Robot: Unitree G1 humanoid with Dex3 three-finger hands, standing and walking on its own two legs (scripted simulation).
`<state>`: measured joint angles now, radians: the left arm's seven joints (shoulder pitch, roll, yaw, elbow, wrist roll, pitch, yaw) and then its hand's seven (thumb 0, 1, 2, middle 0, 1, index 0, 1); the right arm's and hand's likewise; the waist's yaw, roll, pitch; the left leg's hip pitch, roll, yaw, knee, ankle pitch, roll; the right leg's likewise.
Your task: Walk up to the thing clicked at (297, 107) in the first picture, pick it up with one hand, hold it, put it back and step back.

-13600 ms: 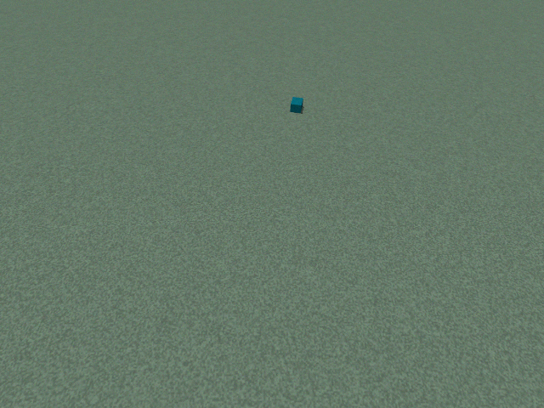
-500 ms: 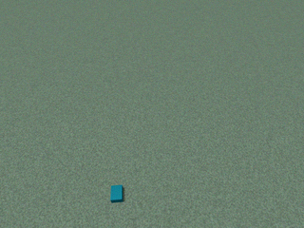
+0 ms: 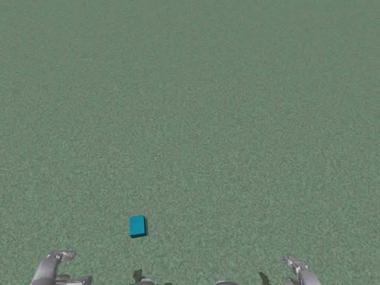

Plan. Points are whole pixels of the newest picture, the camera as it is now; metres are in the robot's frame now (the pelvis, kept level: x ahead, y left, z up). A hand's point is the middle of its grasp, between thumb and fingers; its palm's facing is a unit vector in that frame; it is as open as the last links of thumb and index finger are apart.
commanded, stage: rise first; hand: left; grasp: from above
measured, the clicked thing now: (137, 226) +0.43 +0.21 -0.72
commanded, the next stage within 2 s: none
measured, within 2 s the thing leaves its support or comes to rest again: neither
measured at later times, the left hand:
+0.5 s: hand out of the picture +0.14 +0.26 -0.20, palm faces -0.13 -0.88 -0.46, open 14.1 cm
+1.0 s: hand out of the picture +0.15 +0.28 -0.29, palm faces -0.33 -0.72 -0.61, open 14.0 cm
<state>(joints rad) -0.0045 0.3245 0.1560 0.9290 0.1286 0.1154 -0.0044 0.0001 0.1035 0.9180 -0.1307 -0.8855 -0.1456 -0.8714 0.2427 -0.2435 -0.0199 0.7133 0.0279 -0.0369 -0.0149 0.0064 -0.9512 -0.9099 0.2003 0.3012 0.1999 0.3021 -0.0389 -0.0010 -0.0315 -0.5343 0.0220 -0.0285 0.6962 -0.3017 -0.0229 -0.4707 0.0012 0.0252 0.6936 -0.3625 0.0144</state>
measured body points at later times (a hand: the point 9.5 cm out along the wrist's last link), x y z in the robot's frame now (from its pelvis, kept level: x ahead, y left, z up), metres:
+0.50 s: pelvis +0.00 +0.01 -0.06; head +0.10 +0.02 +0.38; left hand +0.15 +0.31 -0.17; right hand +0.18 -0.24 -0.15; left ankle +0.03 +0.13 -0.72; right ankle -0.01 -0.13 -0.72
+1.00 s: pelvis -0.03 +0.00 -0.15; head +0.12 +0.02 +0.28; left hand +0.17 +0.31 -0.26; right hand +0.17 -0.25 -0.24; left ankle +0.03 +0.13 -0.72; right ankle -0.01 -0.13 -0.72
